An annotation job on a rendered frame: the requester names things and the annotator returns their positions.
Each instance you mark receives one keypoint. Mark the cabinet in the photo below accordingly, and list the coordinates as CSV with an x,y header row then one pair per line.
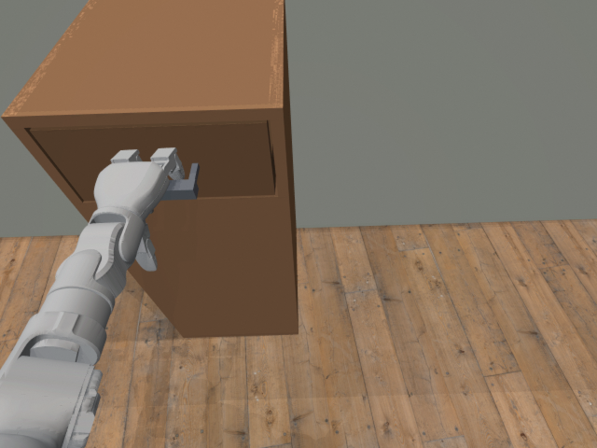
x,y
227,266

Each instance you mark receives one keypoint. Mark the left robot hand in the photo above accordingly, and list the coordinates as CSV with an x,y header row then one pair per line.
x,y
138,186

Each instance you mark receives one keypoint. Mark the left robot upper arm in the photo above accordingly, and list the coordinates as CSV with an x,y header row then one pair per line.
x,y
48,403

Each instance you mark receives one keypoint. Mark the robot left forearm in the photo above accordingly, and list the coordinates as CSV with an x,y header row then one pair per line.
x,y
71,323

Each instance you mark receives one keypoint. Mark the drawer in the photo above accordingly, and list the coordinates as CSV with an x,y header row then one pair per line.
x,y
235,157

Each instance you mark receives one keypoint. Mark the handle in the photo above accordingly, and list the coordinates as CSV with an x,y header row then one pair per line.
x,y
184,189

